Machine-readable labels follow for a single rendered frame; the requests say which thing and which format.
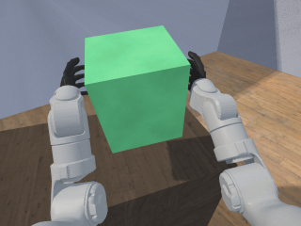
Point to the left robot upper arm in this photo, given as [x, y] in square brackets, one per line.
[80, 204]

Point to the right robot hand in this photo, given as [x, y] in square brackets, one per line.
[197, 71]

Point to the right robot upper arm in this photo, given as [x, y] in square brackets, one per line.
[250, 191]

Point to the right robot forearm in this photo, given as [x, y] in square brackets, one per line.
[219, 110]

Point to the left robot forearm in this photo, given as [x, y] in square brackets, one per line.
[69, 137]

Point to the pedestal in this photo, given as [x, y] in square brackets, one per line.
[169, 183]

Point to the carton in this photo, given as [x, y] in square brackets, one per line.
[137, 82]

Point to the left robot hand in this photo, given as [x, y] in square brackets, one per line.
[69, 77]

